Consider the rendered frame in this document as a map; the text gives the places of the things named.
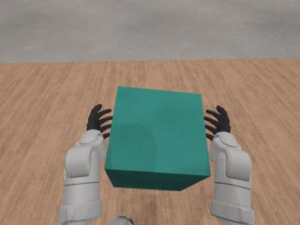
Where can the left robot shin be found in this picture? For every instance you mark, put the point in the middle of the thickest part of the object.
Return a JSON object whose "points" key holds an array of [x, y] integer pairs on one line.
{"points": [[122, 216]]}

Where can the robot left hand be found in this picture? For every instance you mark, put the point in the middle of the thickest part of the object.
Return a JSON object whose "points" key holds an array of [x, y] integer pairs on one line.
{"points": [[95, 123]]}

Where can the right robot forearm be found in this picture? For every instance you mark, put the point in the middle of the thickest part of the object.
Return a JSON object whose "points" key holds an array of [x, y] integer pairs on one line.
{"points": [[233, 177]]}

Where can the robot right hand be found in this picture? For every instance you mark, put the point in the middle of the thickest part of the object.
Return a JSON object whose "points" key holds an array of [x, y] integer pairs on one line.
{"points": [[222, 124]]}

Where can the left robot forearm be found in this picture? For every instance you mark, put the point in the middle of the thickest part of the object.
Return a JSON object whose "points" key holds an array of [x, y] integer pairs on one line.
{"points": [[81, 197]]}

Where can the carton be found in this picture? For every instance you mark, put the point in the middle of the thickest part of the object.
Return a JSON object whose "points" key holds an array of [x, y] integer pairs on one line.
{"points": [[157, 140]]}

